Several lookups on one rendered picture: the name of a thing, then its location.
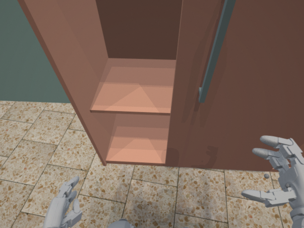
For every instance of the wardrobe door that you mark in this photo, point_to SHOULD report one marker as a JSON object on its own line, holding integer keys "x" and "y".
{"x": 257, "y": 87}
{"x": 302, "y": 148}

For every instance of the robot right hand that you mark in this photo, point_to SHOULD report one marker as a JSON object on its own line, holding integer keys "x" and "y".
{"x": 294, "y": 176}

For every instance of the robot left hand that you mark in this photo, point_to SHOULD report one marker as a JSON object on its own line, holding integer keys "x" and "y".
{"x": 59, "y": 206}

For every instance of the handle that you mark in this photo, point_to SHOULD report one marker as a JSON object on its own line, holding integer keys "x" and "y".
{"x": 218, "y": 41}

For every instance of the robot right forearm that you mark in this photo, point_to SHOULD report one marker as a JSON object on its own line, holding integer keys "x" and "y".
{"x": 297, "y": 216}

